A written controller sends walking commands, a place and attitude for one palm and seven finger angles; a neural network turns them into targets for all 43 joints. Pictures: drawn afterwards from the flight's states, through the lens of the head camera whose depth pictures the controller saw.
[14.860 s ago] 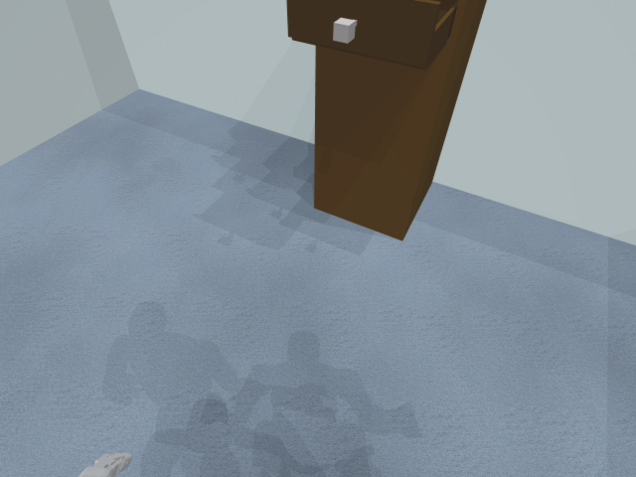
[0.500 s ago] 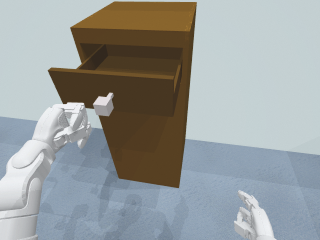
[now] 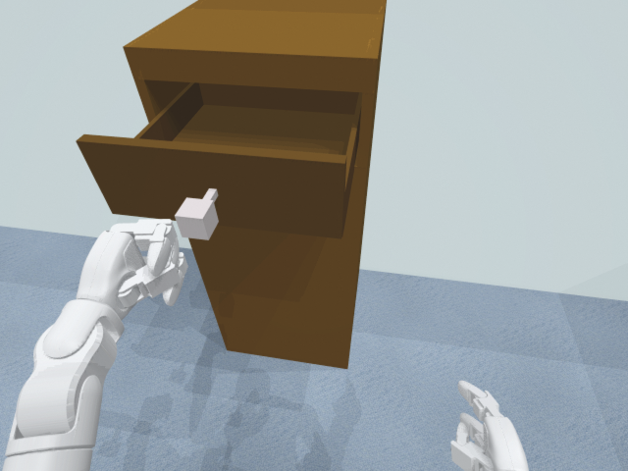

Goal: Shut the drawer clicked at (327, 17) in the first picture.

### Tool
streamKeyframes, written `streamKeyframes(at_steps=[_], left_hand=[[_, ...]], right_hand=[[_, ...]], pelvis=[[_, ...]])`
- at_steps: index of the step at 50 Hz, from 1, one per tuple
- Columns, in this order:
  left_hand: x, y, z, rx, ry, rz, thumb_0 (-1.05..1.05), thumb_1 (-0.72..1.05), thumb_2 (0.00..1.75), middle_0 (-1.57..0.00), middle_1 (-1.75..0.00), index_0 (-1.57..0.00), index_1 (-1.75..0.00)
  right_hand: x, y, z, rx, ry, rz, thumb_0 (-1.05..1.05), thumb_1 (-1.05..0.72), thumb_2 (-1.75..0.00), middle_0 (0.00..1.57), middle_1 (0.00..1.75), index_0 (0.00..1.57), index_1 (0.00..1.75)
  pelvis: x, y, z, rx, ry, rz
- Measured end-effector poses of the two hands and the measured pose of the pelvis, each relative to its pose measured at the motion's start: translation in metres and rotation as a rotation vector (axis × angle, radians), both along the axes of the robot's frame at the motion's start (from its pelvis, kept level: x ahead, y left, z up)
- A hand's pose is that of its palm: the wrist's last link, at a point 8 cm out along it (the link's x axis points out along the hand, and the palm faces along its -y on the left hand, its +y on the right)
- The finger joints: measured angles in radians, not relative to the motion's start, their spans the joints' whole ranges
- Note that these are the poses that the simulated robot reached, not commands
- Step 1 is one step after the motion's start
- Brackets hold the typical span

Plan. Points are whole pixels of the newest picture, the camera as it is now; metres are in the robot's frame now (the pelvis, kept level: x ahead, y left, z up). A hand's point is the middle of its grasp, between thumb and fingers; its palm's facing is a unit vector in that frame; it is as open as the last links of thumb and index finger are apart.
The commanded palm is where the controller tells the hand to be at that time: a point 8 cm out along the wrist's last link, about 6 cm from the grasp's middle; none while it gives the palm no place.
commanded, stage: bring the fist close to the handle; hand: left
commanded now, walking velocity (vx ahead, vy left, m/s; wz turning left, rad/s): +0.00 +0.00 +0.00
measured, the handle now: (203, 209) +0.42 +0.20 +0.14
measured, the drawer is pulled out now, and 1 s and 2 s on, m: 0.21 0.21 0.14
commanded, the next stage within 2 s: push the drawer shut in 0.68 s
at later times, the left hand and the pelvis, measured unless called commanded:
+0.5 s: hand (203, 267) +0.32 +0.17 +0.13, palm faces -0.05 -1.00 -0.05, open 3.3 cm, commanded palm +0.29 +0.23 +0.13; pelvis -0.02 -0.01 +0.00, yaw -1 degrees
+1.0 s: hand (208, 262) +0.33 +0.17 +0.13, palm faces -0.07 -1.00 -0.03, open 3.3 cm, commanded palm +0.31 +0.22 +0.13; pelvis -0.02 -0.01 -0.01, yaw +1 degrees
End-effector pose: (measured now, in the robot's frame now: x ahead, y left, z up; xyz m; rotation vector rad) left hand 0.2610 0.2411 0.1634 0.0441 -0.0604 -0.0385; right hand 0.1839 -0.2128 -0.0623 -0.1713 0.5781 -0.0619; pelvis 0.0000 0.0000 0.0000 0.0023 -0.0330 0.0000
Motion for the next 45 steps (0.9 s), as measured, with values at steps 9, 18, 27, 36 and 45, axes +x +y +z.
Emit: streamKeyframes(at_steps=[9, 18, 27, 36, 45], left_hand=[[0.013, -0.018, -0.028, -0.012, 0.073, -0.045, 0.02, 0.90, 0.90, -1.40, -1.60, -1.40, -1.60], [0.038, -0.019, -0.038, -0.013, 0.075, -0.011, 0.02, 0.90, 0.90, -1.40, -1.60, -1.40, -1.60], [0.037, -0.014, -0.030, -0.003, 0.026, -0.018, 0.02, 0.90, 0.90, -1.40, -1.60, -1.40, -1.60], [0.031, -0.016, -0.037, -0.010, 0.051, -0.033, 0.02, 0.90, 0.90, -1.40, -1.60, -1.40, -1.60], [0.029, -0.018, -0.031, -0.012, 0.011, -0.024, 0.02, 0.90, 0.90, -1.40, -1.60, -1.40, -1.60]], right_hand=[[-0.025, -0.012, -0.011, -0.027, 0.061, -0.042, 0.02, -0.90, -0.90, 0.20, 0.30, 0.21, 0.30], [-0.059, -0.031, -0.021, -0.040, 0.143, -0.105, 0.02, -0.90, -0.90, 0.20, 0.30, 0.21, 0.30], [-0.075, -0.046, -0.029, -0.044, 0.173, -0.138, 0.02, -0.90, -0.90, 0.20, 0.30, 0.20, 0.30], [-0.061, -0.045, -0.024, -0.031, 0.121, -0.122, 0.02, -0.90, -0.90, 0.20, 0.30, 0.20, 0.30], [-0.039, -0.035, -0.016, -0.031, 0.067, -0.072, 0.02, -0.90, -0.90, 0.20, 0.30, 0.20, 0.30]], pelvis=[[-0.010, 0.000, -0.001, -0.005, 0.005, 0.005], [-0.017, -0.006, -0.002, -0.003, 0.015, -0.009], [-0.017, -0.010, -0.003, -0.004, 0.020, -0.012], [-0.015, -0.011, -0.004, -0.002, 0.029, -0.013], [-0.017, -0.012, -0.005, -0.006, 0.022, 0.003]])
